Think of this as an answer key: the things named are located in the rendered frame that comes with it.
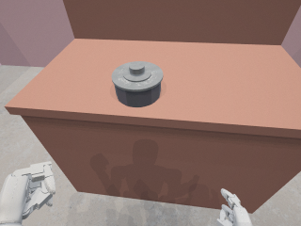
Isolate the pot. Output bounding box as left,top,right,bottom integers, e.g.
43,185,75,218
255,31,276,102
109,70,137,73
114,83,161,107

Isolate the robot left hand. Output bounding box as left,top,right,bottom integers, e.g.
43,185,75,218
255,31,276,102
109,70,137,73
0,161,55,224

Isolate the lid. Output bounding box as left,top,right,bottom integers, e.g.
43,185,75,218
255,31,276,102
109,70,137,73
111,61,164,92

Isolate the robot right hand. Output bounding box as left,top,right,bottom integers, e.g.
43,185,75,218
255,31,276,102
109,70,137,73
216,188,253,226

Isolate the table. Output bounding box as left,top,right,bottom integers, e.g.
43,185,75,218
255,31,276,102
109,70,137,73
5,0,301,214

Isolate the knob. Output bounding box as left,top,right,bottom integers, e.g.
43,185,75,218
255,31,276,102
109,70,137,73
129,61,145,75

